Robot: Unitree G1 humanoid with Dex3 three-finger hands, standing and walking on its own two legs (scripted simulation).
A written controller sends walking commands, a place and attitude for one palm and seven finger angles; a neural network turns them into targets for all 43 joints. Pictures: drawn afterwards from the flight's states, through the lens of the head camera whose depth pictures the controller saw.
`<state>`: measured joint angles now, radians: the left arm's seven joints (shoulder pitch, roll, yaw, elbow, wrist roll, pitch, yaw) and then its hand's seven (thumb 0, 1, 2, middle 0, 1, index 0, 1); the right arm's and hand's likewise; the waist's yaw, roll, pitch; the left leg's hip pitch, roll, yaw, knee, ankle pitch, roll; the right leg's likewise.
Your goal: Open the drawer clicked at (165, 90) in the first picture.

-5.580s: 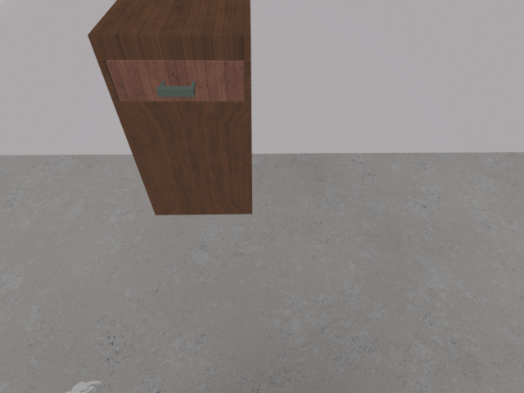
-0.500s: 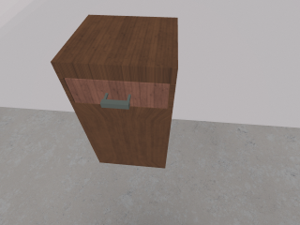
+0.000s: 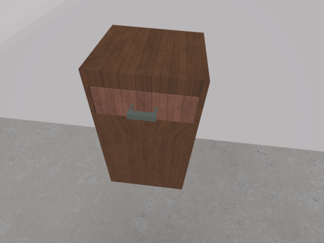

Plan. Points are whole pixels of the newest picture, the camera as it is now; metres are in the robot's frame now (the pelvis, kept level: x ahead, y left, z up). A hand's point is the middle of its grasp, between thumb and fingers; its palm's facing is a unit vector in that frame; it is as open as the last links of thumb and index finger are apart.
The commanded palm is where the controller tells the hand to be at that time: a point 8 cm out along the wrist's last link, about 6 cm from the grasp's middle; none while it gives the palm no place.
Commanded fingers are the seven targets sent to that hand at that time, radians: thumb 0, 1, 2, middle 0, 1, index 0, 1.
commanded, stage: shuffle to correct the standing spot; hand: left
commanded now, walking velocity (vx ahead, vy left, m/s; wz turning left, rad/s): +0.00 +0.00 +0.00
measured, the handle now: (142, 111) +0.61 +0.11 -0.06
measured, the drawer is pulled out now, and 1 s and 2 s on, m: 0.00 0.00 0.00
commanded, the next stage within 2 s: come to a stop and stand still in 0.50 s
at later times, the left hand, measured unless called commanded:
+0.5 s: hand out of the picture -0.02 +0.14 -0.18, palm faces +0.05 -0.99 -0.15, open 7.4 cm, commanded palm none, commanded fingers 0.00 0.90 0.90 -0.20 -0.30 -0.20 -0.30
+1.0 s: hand out of the picture +0.12 +0.13 -0.18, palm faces +0.05 -0.97 -0.24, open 7.3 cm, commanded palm none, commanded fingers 0.00 0.90 0.90 -0.20 -0.30 -0.20 -0.30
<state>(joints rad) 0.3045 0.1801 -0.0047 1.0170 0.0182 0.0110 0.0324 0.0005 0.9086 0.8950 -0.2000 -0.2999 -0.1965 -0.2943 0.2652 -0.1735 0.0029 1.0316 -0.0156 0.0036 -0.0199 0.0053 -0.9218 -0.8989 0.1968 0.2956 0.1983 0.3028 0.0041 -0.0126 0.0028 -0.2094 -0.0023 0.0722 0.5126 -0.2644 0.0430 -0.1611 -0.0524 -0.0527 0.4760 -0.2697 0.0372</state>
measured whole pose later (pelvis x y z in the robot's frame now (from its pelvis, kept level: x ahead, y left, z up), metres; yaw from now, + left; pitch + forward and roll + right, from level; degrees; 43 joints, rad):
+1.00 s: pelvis +0.08 -0.05 -0.01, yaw +1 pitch -1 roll +0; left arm 0.23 0.15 0.04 1.00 0.03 0.00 0.04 0.01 0.93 0.89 -0.20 -0.30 -0.20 -0.29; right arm 0.26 -0.14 -0.06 1.07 0.00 0.05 -0.04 0.01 -0.91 -0.90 0.20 0.30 0.20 0.30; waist -0.01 0.03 0.09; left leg -0.31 0.02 0.06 0.88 -0.55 -0.01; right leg -0.31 -0.09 -0.13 0.59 -0.25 0.00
